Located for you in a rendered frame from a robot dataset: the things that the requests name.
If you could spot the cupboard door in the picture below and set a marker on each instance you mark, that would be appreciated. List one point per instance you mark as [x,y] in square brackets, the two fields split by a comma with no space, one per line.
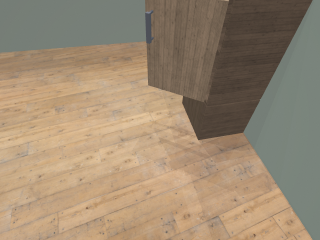
[186,35]

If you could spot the handle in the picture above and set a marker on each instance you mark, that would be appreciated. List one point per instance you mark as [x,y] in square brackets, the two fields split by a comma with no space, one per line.
[149,37]

